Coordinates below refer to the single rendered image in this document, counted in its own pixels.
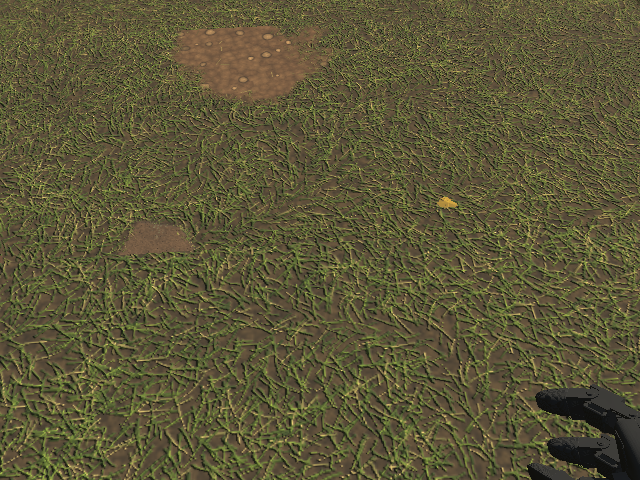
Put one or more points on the robot right hand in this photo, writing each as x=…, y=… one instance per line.
x=615, y=459

